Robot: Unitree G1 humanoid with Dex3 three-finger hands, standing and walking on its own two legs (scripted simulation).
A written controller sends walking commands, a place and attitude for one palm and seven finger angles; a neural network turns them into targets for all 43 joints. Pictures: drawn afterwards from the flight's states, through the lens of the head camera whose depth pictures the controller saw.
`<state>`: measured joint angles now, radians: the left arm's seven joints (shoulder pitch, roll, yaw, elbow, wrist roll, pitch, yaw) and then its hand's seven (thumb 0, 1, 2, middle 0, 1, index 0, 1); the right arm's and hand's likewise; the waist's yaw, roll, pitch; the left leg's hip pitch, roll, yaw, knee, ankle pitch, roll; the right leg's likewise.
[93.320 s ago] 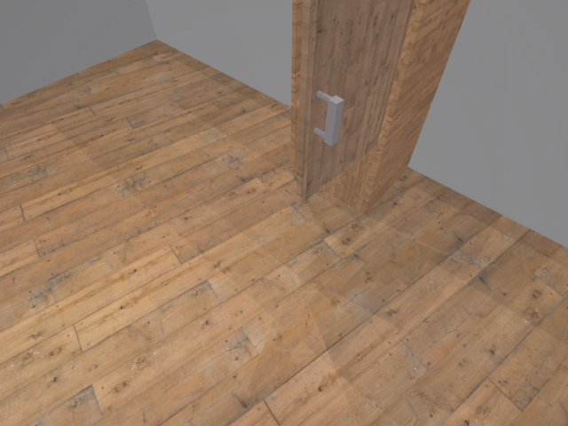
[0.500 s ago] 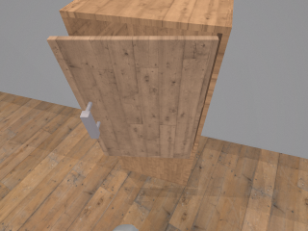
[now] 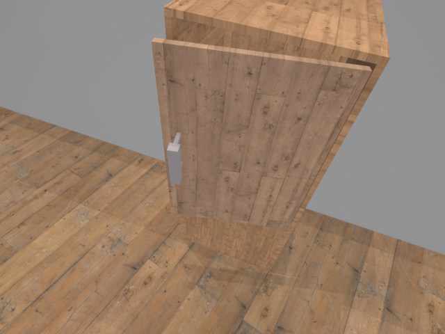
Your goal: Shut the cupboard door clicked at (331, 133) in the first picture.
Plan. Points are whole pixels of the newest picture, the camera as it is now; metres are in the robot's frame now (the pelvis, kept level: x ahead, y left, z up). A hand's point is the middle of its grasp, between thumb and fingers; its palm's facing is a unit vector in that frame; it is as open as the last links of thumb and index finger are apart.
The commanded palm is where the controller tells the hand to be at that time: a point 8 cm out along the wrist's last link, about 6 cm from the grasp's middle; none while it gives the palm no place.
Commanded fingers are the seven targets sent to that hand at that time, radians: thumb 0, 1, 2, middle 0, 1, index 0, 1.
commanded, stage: come to a stop and stand still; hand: left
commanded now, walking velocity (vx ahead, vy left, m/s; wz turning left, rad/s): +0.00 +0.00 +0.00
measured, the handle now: (177, 158) +0.51 +0.16 -0.03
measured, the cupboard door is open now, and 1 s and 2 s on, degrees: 13 13 13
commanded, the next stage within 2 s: look again from close up in 0.72 s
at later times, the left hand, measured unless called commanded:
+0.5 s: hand out of the picture -0.06 +0.15 -0.18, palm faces +0.04 -0.99 -0.13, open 7.3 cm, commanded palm none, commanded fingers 0.00 0.90 0.90 -0.20 -0.30 -0.20 -0.30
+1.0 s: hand out of the picture -0.08 +0.16 -0.18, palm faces +0.04 -0.99 -0.16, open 7.3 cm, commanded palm none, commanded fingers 0.00 0.90 0.90 -0.20 -0.30 -0.20 -0.30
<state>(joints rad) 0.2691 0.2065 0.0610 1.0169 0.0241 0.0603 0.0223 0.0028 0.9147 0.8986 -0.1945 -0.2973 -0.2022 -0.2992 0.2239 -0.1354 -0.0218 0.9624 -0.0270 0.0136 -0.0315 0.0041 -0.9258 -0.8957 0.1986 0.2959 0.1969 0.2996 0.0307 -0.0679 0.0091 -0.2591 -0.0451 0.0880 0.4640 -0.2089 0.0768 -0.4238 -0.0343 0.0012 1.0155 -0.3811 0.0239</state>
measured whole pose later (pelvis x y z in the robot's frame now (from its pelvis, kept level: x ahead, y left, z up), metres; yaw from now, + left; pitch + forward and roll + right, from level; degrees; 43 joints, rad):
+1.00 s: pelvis -0.04 +0.01 -0.01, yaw +0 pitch -1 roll -2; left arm 0.40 0.10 -0.01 1.11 0.02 -0.03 0.05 0.00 0.91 0.90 -0.20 -0.30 -0.20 -0.30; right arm 0.33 -0.15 -0.01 1.07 -0.03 0.00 -0.02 0.02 -0.92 -0.90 0.20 0.30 0.19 0.30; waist -0.02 0.04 0.01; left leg -0.35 -0.01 0.06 0.58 -0.21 0.08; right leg -0.16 0.04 -0.07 0.52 -0.35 -0.03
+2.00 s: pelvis +0.02 -0.03 +0.00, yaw -3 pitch +1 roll -1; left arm 0.38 0.13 0.02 1.06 0.03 -0.02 0.02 0.00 0.91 0.90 -0.20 -0.30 -0.20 -0.30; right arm 0.32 -0.15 -0.04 1.09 -0.03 0.02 0.00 0.01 -0.91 -0.90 0.20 0.30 0.19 0.30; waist 0.01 -0.01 -0.01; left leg -0.45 0.04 0.08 0.95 -0.41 0.04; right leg -0.21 0.00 -0.10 0.49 -0.29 -0.03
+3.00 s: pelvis +0.02 -0.05 +0.00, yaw -3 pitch -1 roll -1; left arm 0.34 0.13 -0.02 1.09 0.02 -0.01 0.04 0.00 0.92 0.90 -0.20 -0.30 -0.20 -0.30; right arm 0.31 -0.14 0.00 1.11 -0.02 0.01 -0.01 0.01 -0.91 -0.90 0.20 0.30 0.19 0.30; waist -0.01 0.02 0.04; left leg -0.30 0.04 0.09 0.51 -0.19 0.02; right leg -0.16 0.03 -0.11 0.45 -0.28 -0.04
